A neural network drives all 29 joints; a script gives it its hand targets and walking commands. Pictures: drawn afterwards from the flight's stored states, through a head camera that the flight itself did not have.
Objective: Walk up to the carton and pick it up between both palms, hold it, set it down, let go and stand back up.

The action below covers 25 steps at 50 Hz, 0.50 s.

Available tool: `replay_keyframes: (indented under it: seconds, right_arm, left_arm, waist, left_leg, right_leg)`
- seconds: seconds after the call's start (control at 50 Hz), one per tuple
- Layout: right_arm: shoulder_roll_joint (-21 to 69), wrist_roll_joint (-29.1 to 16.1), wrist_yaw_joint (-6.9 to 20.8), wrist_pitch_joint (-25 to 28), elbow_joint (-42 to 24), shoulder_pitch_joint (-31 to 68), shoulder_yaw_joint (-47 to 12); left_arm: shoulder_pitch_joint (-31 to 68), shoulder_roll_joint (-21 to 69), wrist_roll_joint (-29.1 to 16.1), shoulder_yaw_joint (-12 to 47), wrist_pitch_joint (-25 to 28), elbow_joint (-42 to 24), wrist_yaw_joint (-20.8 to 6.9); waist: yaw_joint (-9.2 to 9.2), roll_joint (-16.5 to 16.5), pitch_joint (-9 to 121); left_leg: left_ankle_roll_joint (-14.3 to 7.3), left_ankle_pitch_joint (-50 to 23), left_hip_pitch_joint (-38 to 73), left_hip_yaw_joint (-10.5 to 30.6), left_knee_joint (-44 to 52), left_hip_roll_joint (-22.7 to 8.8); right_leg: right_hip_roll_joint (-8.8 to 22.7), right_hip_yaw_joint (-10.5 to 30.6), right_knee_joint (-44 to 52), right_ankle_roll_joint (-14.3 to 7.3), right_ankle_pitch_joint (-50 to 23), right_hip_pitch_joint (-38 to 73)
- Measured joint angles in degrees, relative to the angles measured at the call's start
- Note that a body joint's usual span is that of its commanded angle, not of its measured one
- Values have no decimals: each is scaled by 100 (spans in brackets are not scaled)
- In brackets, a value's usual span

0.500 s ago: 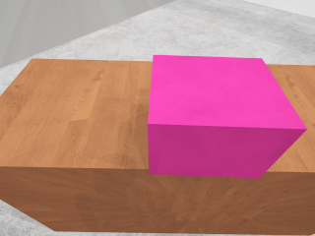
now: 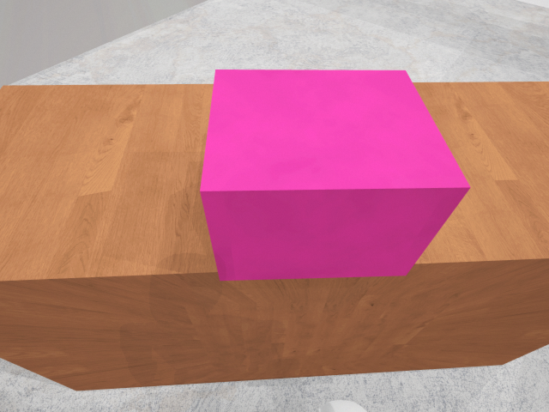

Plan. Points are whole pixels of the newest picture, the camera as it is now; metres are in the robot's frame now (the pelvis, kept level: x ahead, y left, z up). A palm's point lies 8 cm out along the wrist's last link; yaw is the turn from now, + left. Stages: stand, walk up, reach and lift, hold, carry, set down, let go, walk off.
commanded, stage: walk up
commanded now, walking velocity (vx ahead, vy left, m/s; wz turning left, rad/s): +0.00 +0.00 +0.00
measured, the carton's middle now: (313, 175) +0.43 -0.05 +0.11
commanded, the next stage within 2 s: stand in 1.60 s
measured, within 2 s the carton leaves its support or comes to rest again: neither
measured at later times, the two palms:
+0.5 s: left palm out of the picture -0.03 +0.14 -0.15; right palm out of the picture -0.04 -0.27 -0.14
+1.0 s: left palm out of the picture +0.00 +0.23 -0.15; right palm out of the picture +0.02 -0.20 -0.13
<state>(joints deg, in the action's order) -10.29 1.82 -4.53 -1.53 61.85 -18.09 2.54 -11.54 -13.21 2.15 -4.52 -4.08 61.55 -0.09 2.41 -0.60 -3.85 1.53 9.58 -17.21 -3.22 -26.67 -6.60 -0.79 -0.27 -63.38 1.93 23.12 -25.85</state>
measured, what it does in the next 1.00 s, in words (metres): steps on the spot: right foot, then left foot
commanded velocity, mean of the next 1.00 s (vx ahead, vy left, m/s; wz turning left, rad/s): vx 0.05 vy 0.02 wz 0.00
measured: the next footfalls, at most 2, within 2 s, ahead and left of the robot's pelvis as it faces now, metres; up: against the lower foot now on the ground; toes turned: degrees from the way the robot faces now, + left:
right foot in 0.10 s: +0.02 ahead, -0.17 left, +0.00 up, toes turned +0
left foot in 0.38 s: +0.00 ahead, +0.05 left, +0.00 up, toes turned +3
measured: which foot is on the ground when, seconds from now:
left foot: down 0.00-0.12, up 0.14-0.36, down 0.38-0.54, up 0.56-0.76, down 0.78-1.00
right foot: up 0.00-0.08, down 0.10-0.82, up 0.84-1.00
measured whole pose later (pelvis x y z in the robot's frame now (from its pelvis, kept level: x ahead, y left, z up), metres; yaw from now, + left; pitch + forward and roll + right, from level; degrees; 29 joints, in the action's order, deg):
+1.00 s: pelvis +0.01 +0.02 +0.00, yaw +0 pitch +0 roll -1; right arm -6.3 1.1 -2.7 1.6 61.6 -16.6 -0.6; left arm -15.6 -8.6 0.7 -1.0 -1.4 64.4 1.7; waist -1.2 -2.5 -2.5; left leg -2.2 13.1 -9.2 -5.9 -22.1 -0.8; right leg 3.2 -1.6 -37.3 0.8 24.6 -14.7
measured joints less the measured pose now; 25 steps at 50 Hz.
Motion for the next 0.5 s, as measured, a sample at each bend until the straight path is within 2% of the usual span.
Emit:
replay_keyframes:
  seconds: [0.06,0.1,0.12,0.14,0.18,0.26,0.34,0.38,0.44,0.5]
  right_arm:
    - [-148,-38,37,-89,177,-63,32]
    - [-207,-4,112,-101,180,4,39]
    - [-278,11,159,-95,175,61,54]
    - [-307,7,186,-103,157,61,62]
    - [-257,-32,238,-176,82,16,41]
    - [-118,-51,365,-128,13,67,-4]
    - [61,-115,332,-31,106,54,-94]
    - [125,-164,281,26,166,43,-144]
    - [320,-163,239,120,302,51,-222]
    - [353,-122,262,172,374,38,-256]
  left_arm:
    - [29,68,-92,64,151,-180,-9]
    - [-9,156,-121,114,254,-186,102]
    - [-12,286,-120,147,289,-108,153]
    - [-89,399,-136,213,295,-71,173]
    - [-329,532,-95,307,297,-38,162]
    - [-551,737,-90,452,381,36,176]
    - [-539,725,-108,508,521,104,197]
    - [-511,718,-122,513,532,129,212]
    - [-460,593,-199,469,519,198,213]
    - [-474,592,-224,464,503,248,207]
  waist:
    - [-154,18,223]
    - [-202,57,257]
    - [-169,268,213]
    - [-123,398,257]
    - [-165,360,463]
    - [-105,375,480]
    - [-122,392,348]
    - [-131,395,276]
    - [-244,19,184]
    - [-306,-36,184]
  left_leg:
    - [38,-49,-63,12,-5,81]
    - [92,58,-171,-9,-304,101]
    - [50,202,-232,116,-529,20]
    - [2,642,-275,235,-680,42]
    - [-74,1282,-376,268,-1130,247]
    - [-159,1128,-379,316,-1757,428]
    - [-162,1179,102,286,-1090,470]
    - [-174,717,543,255,-191,470]
    - [-162,493,823,148,233,585]
    - [-161,446,941,137,364,593]
  right_leg:
    - [282,156,1822,20,34,706]
    - [347,120,3164,16,-344,1285]
    - [238,31,3271,-13,-473,1381]
    - [189,-32,3254,-53,-516,1407]
    - [244,17,3318,-134,-562,1388]
    - [167,-38,3896,-235,-906,1577]
    - [-36,-164,3984,-334,-981,1543]
    - [-142,-246,3879,-359,-924,1495]
    - [-30,-168,3864,-340,-913,1569]
    - [-26,-156,4061,-350,-1023,1712]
